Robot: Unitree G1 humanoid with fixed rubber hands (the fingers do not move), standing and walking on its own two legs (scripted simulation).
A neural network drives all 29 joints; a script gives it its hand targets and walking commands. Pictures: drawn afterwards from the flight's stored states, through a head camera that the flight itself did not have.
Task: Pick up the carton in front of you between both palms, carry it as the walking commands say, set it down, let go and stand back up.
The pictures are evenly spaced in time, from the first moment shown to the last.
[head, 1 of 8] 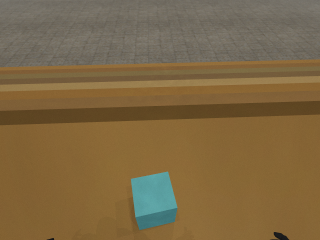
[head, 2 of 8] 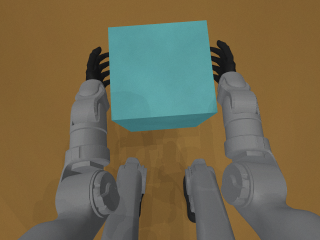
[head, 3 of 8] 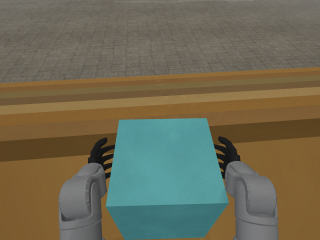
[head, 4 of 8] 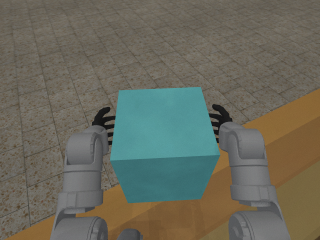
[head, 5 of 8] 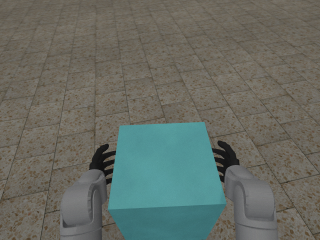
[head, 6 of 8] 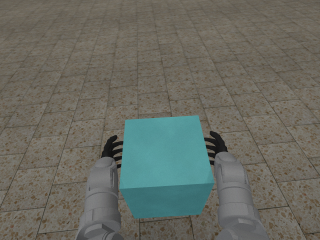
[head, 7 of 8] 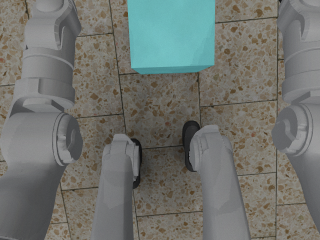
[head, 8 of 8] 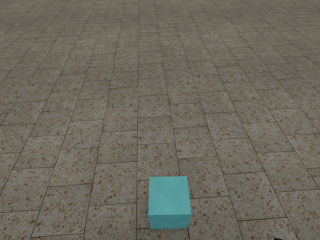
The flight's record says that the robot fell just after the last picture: no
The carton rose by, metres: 0.67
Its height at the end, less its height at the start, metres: -1.00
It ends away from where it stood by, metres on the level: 5.67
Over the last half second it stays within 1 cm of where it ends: yes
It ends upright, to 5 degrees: yes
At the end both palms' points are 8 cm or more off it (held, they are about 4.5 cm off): yes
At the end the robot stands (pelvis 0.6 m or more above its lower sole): yes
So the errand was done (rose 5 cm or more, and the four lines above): yes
